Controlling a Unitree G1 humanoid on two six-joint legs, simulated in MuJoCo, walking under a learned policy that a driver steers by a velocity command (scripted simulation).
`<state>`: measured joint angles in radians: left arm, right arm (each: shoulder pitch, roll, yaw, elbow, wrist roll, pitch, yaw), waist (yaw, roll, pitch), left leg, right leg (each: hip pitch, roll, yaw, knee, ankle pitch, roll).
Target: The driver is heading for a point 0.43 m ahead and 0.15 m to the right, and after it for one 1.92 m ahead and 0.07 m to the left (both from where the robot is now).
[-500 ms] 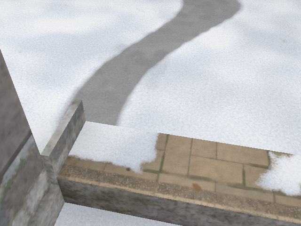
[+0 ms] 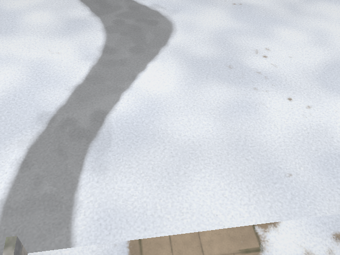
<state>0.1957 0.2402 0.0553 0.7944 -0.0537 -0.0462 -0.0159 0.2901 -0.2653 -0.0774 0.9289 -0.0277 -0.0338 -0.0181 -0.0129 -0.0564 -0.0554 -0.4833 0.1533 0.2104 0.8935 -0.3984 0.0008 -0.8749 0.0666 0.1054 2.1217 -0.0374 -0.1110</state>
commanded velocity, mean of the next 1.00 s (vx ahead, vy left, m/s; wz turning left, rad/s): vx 0.50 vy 0.00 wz -0.19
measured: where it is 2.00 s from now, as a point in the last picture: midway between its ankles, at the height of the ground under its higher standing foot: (222, 125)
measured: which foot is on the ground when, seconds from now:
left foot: down 0.00-0.42, up 0.44-1.00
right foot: up 0.00-0.38, down 0.40-1.00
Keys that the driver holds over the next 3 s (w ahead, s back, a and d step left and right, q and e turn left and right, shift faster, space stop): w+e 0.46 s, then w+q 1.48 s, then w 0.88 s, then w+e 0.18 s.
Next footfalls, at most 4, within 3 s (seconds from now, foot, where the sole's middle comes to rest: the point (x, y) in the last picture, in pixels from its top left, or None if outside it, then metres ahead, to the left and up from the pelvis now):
0.40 right None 0.42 -0.23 -0.56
1.08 left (214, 177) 0.79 -0.18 -0.56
1.48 right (258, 131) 1.05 -0.41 -0.56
1.98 left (180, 110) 1.18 -0.06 -0.56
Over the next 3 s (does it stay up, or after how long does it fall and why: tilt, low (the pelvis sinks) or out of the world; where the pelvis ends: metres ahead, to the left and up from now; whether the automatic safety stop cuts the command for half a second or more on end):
stays up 1.58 0.05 0.21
